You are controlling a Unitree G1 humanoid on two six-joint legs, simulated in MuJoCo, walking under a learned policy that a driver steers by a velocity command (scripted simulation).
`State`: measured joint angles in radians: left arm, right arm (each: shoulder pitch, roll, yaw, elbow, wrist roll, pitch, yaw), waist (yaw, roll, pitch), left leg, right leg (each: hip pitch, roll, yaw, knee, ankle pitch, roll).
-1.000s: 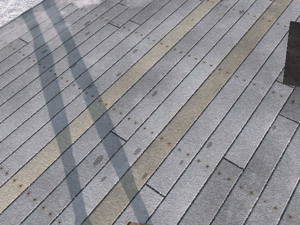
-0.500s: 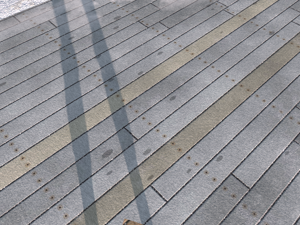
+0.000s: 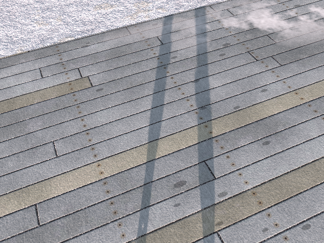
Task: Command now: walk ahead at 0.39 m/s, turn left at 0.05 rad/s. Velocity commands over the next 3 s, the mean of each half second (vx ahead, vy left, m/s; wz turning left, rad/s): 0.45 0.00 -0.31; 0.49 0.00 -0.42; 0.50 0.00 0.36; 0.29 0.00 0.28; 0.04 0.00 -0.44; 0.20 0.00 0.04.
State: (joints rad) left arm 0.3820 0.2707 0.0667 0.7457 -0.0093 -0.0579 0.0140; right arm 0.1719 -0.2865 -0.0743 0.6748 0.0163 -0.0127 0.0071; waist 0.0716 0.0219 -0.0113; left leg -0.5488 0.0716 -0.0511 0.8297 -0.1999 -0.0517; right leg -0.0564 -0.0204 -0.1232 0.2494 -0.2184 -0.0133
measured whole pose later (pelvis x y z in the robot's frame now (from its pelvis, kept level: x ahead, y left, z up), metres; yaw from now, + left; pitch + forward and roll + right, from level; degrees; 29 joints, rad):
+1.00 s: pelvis +0.47 -0.06 +0.00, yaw -26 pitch +1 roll -1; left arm 0.29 0.28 0.04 0.73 -0.01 -0.07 -0.01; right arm 0.12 -0.30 -0.04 0.69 0.00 -0.09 0.01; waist 0.06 0.05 0.05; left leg -0.67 0.12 -0.05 0.70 0.07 -0.05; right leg -0.08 0.12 0.07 0.28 -0.21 -0.09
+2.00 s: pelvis +0.95 -0.19 -0.01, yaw -4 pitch +0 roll -1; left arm 0.21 0.26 0.03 0.78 -0.01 -0.03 -0.02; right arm 0.15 -0.28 -0.03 0.66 -0.01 0.02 -0.03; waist 0.04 0.01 0.07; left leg -0.35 0.01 -0.08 0.57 -0.22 -0.05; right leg -0.29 0.05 0.05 0.46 -0.17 -0.01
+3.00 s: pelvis +1.05 -0.22 +0.00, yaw -15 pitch +1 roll -2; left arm 0.16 0.31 0.06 0.72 -0.01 -0.08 -0.02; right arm 0.42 -0.25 -0.05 0.81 0.02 -0.06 0.00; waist -0.04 -0.03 0.00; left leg -0.11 -0.02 -0.08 0.36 -0.28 0.04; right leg -0.47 0.02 0.02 0.89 -0.34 -0.01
